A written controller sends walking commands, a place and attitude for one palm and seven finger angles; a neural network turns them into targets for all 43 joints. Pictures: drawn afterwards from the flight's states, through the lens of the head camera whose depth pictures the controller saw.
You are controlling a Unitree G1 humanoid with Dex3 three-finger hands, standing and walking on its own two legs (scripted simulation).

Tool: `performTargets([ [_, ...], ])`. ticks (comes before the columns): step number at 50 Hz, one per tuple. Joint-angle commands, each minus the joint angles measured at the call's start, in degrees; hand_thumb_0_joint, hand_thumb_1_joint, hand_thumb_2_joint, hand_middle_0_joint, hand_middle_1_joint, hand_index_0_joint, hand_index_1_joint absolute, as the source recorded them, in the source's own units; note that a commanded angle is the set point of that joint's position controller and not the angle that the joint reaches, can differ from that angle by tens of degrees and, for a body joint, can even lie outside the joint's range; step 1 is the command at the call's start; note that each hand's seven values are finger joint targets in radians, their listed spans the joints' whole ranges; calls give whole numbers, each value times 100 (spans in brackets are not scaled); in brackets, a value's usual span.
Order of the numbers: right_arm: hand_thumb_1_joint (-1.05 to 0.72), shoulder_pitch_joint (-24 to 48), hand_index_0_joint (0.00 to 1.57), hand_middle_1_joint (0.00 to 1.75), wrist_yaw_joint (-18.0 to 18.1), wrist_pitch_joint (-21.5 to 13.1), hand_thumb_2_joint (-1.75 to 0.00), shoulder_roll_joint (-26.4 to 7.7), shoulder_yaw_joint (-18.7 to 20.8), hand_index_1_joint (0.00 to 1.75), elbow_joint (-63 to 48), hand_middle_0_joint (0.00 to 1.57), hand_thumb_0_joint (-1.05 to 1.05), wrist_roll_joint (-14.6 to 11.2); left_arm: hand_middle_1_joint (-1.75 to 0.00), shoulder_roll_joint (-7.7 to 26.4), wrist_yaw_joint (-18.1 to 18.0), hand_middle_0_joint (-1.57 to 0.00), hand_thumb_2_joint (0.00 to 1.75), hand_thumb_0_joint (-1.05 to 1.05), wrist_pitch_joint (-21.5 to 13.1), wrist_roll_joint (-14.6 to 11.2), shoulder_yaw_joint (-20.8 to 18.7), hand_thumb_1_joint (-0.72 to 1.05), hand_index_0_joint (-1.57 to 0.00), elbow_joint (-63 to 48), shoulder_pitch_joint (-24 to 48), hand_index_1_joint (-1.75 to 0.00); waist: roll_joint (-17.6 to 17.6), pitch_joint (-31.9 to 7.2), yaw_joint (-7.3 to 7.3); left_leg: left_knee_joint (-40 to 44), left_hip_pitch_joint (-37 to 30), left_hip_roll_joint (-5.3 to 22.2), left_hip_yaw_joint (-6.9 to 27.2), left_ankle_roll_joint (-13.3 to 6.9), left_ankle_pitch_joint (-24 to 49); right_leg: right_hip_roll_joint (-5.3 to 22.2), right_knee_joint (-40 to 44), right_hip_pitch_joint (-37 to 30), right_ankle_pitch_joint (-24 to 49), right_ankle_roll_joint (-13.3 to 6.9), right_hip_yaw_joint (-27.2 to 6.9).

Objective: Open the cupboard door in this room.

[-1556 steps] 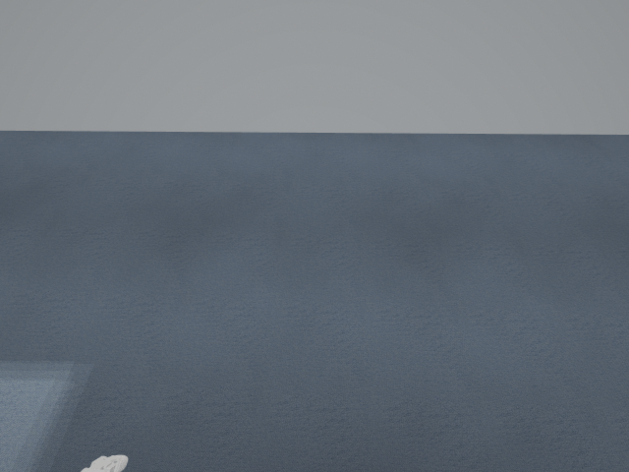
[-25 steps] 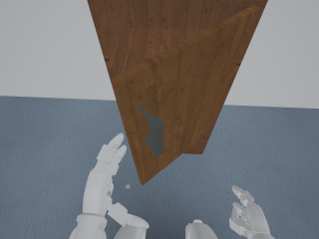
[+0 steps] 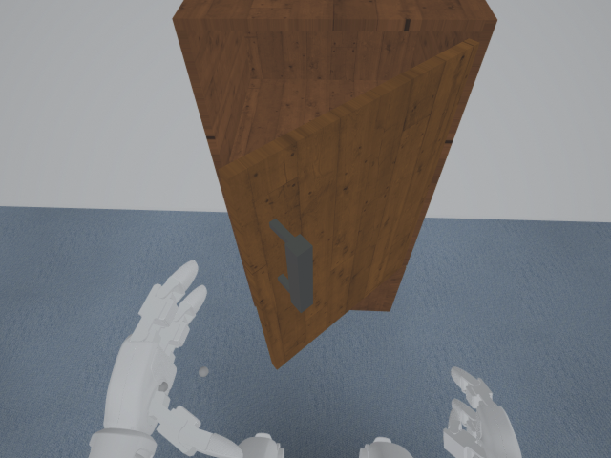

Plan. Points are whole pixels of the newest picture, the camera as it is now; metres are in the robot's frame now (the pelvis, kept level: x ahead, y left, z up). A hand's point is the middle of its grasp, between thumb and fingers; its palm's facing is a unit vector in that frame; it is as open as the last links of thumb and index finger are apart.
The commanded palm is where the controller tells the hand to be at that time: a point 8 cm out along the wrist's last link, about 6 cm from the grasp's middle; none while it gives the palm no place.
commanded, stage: draw the hand back to the body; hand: left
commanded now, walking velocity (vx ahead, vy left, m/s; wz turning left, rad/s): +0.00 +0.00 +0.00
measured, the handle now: (290, 267) +0.35 +0.05 +0.05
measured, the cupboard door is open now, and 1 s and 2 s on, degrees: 43 43 43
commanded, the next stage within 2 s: step back with the hand held close in 1.32 s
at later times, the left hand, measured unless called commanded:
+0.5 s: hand (94, 349) +0.20 +0.20 +0.15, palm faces +0.21 -0.91 -0.35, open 14.3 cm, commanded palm +0.16 +0.25 +0.18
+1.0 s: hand out of the picture +0.22 +0.28 +0.25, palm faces +0.46 -0.79 -0.41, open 8.4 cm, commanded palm +0.17 +0.31 +0.26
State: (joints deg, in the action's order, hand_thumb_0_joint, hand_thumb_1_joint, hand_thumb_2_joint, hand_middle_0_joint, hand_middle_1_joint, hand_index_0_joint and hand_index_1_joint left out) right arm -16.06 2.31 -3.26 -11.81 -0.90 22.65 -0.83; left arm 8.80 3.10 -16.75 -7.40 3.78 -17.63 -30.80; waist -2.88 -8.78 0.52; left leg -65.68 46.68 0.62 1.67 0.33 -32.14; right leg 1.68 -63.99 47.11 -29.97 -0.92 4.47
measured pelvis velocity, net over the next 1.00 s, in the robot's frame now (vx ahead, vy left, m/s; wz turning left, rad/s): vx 0.03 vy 0.01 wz -0.02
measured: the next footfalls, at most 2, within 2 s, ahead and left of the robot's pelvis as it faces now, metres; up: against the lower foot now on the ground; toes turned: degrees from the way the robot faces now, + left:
none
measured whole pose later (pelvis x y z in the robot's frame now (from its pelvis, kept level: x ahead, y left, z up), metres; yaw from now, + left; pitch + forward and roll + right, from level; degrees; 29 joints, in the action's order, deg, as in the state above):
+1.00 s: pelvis +0.03 +0.01 +0.09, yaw -1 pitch -4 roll -1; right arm -11.6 5.3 -7.9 -12.7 -2.0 35.1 0.0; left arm 20.4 -6.9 -4.2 -2.9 -19.8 -24.2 -26.3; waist -3.5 0.0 4.6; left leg -26.9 5.8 0.0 -0.6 -0.7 -17.5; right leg 1.3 -25.8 7.0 -15.1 0.6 2.7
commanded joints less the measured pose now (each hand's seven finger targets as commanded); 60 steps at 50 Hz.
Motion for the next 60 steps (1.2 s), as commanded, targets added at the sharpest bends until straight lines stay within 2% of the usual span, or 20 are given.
performTargets([
  [1, -90, 349, 20, 30, 80, -360, -90, -682, 237, 30, -1015, 20, 0, -41, -30, 407, 157, -15, 30, 0, -206, -182, -397, -50, -15, -1239, -85, -30, 473, -595, -108, 1225, -487, -225, -20, -118, 1165, -223, 1411, -1251, 1183, 6, -215],
  [5, -90, 379, 20, 30, 107, -445, -90, -682, 204, 30, -1026, 20, 0, -67, -30, 627, 251, -15, 30, 0, -206, -291, -683, -50, -15, -1495, 1, -30, 192, -507, -48, 1434, -747, -221, -18, -113, 1124, -227, 1561, -1379, 1010, -22, -199],
  [7, -90, 367, 20, 30, 115, -487, -90, -684, 195, 30, -1025, 20, 0, -99, -30, 645, 295, -15, 30, 0, -174, -377, -769, -50, -15, -1547, -103, -30, 232, -482, -32, 1553, -891, -203, -3, -105, 1150, -257, 1608, -1433, 1043, -19, -126],
  [10, -90, 406, 20, 30, 130, -556, -90, -703, 167, 30, -1000, 20, 0, -135, -30, 707, 371, -15, 34, 0, -62, -477, -854, -40, -15, -1670, -34, -30, 42, -360, -33, 1702, -1033, -189, 15, -105, 1184, -263, 1730, -1526, 1057, -15, -107],
  [12, -90, 390, 20, 30, 157, -598, -90, -717, 160, 30, -957, 20, 0, -148, -30, 846, 426, -16, 37, 0, 55, -539, -1022, -32, -16, -1720, 48, -30, 95, -344, -41, 1769, -1124, -176, 17, -108, 1225, -266, 1823, -1618, 1119, 3, -110],
  [13, -90, 345, 20, 30, 339, -467, -90, -687, 193, 30, -927, 20, 0, -88, -30, 1788, -231, -16, 39, 0, 437, 238, -1312, -29, -16, -1861, -26, -30, 110, -547, 236, 2086, -1326, -76, -94, -139, 1371, -85, 2134, -1950, 1214, -70, -408],
  [14, -90, 384, 20, 30, 390, -450, -90, -596, 129, 30, -927, 20, 0, -57, -30, 1532, -539, -16, 40, 0, 673, 303, -1313, -26, -16, -1893, -159, -30, 94, -343, 154, 2167, -1435, -131, -104, -147, 1410, -75, 2294, -2001, 1223, -53, -361],
  [15, -90, 382, 20, 30, 408, -415, -90, -563, 92, 30, -871, 20, 0, -54, -30, 1223, -670, -16, 42, 0, 857, 393, -1052, -22, -16, -1856, -304, -30, -62, -128, 120, 2221, -1547, -106, -147, -152, 1479, -59, 2343, -2014, 1276, -30, -307],
  [18, -90, 453, 20, 30, 455, -376, -90, -604, 51, 30, -745, 20, 0, -45, -30, 1281, -901, -16, 47, 0, 1106, 505, -1096, -12, -16, -1867, -86, -30, 106, 86, 72, 2472, -1901, -52, -111, -161, 1618, -90, 2573, -2173, 1364, 0, -203],
  [19, -90, 501, 20, 30, 478, -398, -90, -629, 44, 30, -702, 20, 0, -27, -30, 1379, -962, -16, 48, 0, 1139, 519, -1189, -8, -16, -1864, 13, -30, 305, 100, 85, 2556, -1980, -50, -97, -175, 1630, -92, 2707, -2308, 1377, 2, -209],
  [24, -90, 654, 20, 30, 510, -570, -90, -660, -7, 30, -454, 20, 0, -11, -30, 1551, -1122, -17, 55, 0, 1173, 592, -1466, 9, -17, -1856, 167, -30, 25, 250, 155, 3071, -2520, -32, -69, -158, 1825, -89, 3018, -2763, 1562, -8, -148],
  [28, -90, 741, 20, 30, 493, -676, -90, -632, -21, 30, -242, 20, 0, 12, -30, 1608, -1148, -18, 62, 0, 1135, 578, -1734, 23, -18, -1785, 238, -30, 175, 421, 195, 3435, -2821, -11, -63, -137, 2087, -101, 3262, -3127, 1804, 5, -108],
  [33, -90, 855, 20, 30, 445, -772, -90, -633, -11, 30, -40, 20, 0, 25, -30, 1709, -1117, -18, 69, 0, 1059, 544, -2029, 41, -18, -1894, 367, -30, -81, 427, 254, 3780, -3283, 25, -67, -90, 2724, -112, 3515, -3585, 2286, -6, -103],
  [39, -90, 1001, 20, 30, 393, -789, -90, -672, 45, 30, 181, 20, 0, 54, -30, 1981, -1102, -19, 78, 0, 1000, 486, -2553, 62, -19, -1821, 567, -30, 77, 499, 319, 4113, -3549, 59, -88, -58, 3011, -153, 3838, -4025, 2598, -24, -111],
  [45, -90, 1089, 20, 30, 343, -771, -90, -665, 64, 30, 316, 20, 0, 70, -30, 2171, -1103, -20, 87, 0, 932, 455, -2962, 83, -20, -1916, 943, -30, -359, 566, 347, 4315, -3834, 67, -115, -11, 3369, -156, 4017, -4213, 2786, -27, -141],
  [47, -90, 1116, 20, 30, 329, -762, -90, -670, 97, 30, 345, 20, 0, 67, -30, 2264, -1109, -20, 90, 0, 892, 428, -3137, 90, -20, -1939, 1035, -30, -154, 487, 360, 4352, -3916, 72, -136, -27, 3371, -170, 4070, -4277, 2836, -19, -146],
  [50, -90, 1126, 20, 30, 284, -697, -90, -690, 125, 30, 378, 20, 0, 64, -30, 1832, -1018, -20, 90, 0, 957, 396, -2766, 90, -20, -1483, 779, -30, 29, 760, 309, 4423, -3912, 84, -172, -56, 3334, -164, 4183, -4222, 2853, 9, -146],
  [52, -90, 1149, 20, 30, 265, -648, -90, -723, 152, 30, 372, 20, 0, 69, -30, 1888, -1001, -20, 90, 0, 951, 412, -2769, 90, -20, -1543, 885, -30, 130, 716, 313, 4448, -3920, 74, -181, -75, 3241, -183, 4223, -4268, 2828, 17, -153],
  [58, -90, 1224, 20, 30, 298, -662, -90, -679, 154, 30, 371, 20, 0, 99, -30, 2171, -1043, -20, 90, 0, 891, 449, -2979, 90, -20, -1904, 983, -30, -91, 408, 375, 4452, -4063, 10, -216, -88, 3284, -181, 4263, -4484, 2995, -1, -212],
  [60, -90, 1243, 20, 30, 311, -681, -90, -660, 132, 30, 396, 20, 0, 109, -30, 2218, -1058, -20, 90, 0, 899, 443, -3034, 90, -20, -1890, 1012, -30, -172, 488, 382, 4468, -4043, -3, -204, -76, 3302, -170, 4288, -4499, 3047, -7, -211],
])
